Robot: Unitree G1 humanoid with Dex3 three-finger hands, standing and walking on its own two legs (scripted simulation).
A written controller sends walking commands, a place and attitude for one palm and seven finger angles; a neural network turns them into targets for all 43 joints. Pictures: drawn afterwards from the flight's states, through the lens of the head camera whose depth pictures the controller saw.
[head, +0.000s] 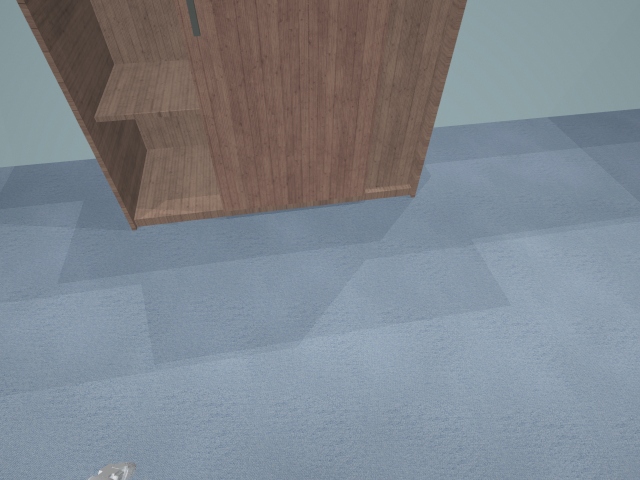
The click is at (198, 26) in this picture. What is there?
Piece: wardrobe's sliding door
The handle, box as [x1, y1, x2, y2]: [186, 0, 199, 35]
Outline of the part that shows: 186,0 193,34 199,35 199,29 193,0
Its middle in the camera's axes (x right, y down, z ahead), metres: -0.36 -0.70 +1.03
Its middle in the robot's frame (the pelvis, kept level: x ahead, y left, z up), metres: +1.24 +0.44 +0.17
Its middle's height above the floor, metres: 0.94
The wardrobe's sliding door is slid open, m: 0.38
